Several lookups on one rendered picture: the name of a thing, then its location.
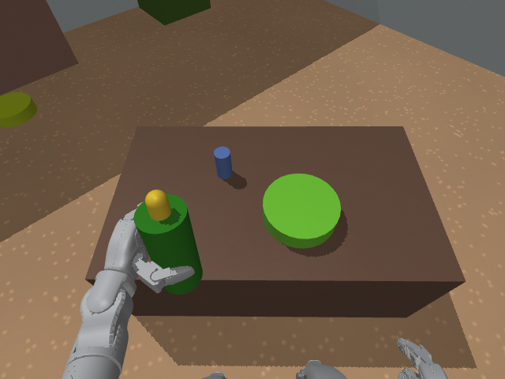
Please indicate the left robot arm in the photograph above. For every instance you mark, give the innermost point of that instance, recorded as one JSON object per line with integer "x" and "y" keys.
{"x": 100, "y": 346}

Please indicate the right robot hand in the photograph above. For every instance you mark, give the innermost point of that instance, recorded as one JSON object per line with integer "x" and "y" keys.
{"x": 421, "y": 360}

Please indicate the left robot hand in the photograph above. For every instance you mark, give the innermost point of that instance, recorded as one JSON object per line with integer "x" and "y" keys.
{"x": 126, "y": 252}

